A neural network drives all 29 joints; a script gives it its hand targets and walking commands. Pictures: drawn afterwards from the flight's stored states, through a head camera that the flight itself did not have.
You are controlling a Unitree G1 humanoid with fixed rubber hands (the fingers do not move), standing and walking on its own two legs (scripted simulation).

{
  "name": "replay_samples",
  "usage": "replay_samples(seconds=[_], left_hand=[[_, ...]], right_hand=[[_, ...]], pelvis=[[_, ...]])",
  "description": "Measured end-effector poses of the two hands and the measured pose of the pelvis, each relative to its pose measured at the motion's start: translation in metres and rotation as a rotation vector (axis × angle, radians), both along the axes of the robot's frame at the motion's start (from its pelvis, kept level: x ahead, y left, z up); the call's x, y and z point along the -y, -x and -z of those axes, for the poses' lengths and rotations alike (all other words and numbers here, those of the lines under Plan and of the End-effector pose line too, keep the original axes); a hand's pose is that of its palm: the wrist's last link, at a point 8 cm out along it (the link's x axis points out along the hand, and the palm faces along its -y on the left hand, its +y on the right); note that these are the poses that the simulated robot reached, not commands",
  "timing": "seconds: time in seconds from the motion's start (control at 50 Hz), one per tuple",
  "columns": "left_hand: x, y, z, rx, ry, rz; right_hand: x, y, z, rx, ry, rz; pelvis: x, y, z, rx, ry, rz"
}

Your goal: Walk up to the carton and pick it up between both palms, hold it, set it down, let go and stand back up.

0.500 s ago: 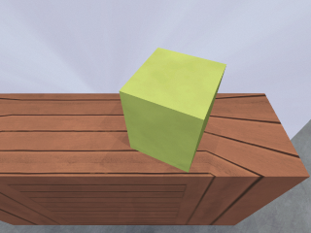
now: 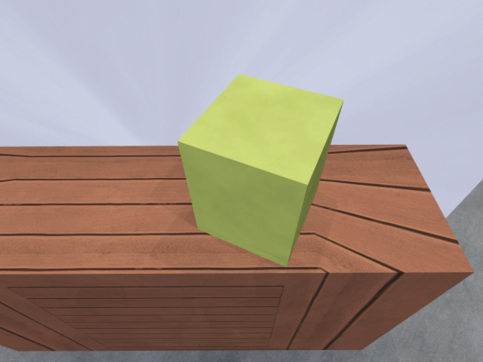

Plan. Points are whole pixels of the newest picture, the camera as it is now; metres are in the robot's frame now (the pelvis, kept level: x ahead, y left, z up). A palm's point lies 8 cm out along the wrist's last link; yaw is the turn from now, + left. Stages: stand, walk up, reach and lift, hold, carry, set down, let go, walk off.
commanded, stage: stand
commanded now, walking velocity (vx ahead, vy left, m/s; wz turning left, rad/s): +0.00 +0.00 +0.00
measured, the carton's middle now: (262, 171) +0.43 -0.02 +0.06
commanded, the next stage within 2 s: none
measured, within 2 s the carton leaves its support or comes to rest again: neither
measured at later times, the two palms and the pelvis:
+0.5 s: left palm out of the picture -0.01 +0.22 -0.14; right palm out of the picture +0.01 -0.23 -0.14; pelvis +0.00 +0.00 +0.00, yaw -1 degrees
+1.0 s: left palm out of the picture +0.00 +0.22 -0.14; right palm out of the picture +0.00 -0.23 -0.14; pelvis +0.01 -0.01 +0.00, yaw -2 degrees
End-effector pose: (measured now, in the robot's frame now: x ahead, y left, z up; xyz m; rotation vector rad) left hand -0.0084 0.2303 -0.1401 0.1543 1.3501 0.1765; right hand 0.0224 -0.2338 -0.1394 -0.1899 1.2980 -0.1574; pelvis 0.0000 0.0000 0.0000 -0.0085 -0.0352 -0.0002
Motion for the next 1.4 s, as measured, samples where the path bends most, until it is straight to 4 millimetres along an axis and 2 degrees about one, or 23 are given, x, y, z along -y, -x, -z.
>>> replay_samples(seconds=[0.3, 0.74, 1.4], left_hand=[[0.003, 0.004, -0.001, -0.021, -0.002, 0.002], [0.011, -0.009, -0.002, -0.004, 0.003, 0.015], [0.015, -0.01, -0.001, -0.023, 0.008, 0.013]], right_hand=[[0.002, 0.012, 0.001, -0.033, -0.003, 0.018], [0.001, 0.015, 0.003, -0.044, -0.016, 0.035], [-0.004, 0.021, 0.005, -0.065, -0.029, 0.05]], pelvis=[[0.003, 0.0, -0.001, -0.004, 0.0, 0.011], [0.007, -0.003, -0.002, -0.005, -0.001, 0.026], [0.008, -0.007, -0.002, -0.005, -0.005, 0.035]])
